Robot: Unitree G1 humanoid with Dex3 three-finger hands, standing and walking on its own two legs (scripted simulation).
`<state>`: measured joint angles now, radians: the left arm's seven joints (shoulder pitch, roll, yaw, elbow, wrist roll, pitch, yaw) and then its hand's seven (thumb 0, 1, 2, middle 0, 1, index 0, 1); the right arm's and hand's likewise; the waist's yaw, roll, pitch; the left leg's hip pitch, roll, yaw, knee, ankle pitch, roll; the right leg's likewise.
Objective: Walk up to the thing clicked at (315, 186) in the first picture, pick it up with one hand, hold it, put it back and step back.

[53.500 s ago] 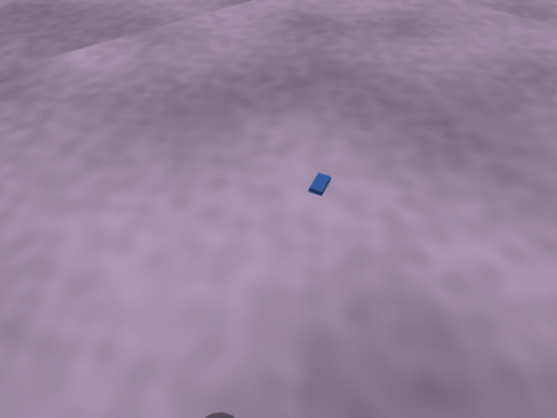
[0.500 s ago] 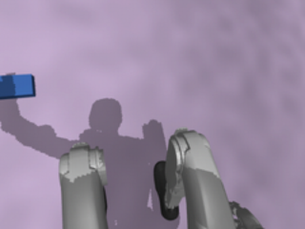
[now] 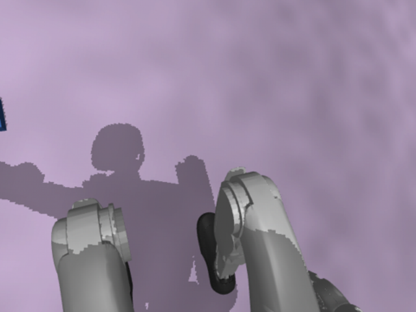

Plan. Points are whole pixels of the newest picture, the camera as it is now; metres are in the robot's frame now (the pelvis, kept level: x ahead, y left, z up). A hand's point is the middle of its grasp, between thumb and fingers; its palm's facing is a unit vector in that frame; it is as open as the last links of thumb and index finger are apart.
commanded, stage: rise first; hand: left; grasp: from above
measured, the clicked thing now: out of the picture +0.50 +0.41 -0.30
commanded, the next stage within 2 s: approach in 1.62 s
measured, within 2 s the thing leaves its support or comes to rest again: neither
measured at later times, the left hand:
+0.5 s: hand out of the picture +0.44 +0.44 -0.16, palm faces -0.45 -0.14 -0.88, open 13.9 cm
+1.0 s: hand out of the picture +0.44 +0.44 -0.16, palm faces -0.45 -0.13 -0.88, open 14.0 cm
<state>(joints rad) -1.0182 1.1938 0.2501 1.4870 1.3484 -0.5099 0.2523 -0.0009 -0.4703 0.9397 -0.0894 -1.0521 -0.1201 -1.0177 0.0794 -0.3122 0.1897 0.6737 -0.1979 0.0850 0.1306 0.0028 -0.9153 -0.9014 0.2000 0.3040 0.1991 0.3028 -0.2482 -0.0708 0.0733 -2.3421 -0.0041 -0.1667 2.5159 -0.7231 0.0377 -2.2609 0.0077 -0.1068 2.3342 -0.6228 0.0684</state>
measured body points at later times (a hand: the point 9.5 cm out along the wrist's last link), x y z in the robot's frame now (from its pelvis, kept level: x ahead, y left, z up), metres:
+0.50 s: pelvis +0.00 +0.00 +0.00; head +0.27 +0.13 +0.34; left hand +0.46 +0.44 -0.11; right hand +0.08 -0.28 -0.07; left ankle +0.06 +0.11 -0.28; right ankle +0.12 -0.13 -0.28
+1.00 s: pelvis +0.00 +0.01 +0.00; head +0.26 +0.14 +0.34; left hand +0.46 +0.45 -0.11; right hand +0.07 -0.27 -0.07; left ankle +0.06 +0.11 -0.28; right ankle +0.12 -0.13 -0.28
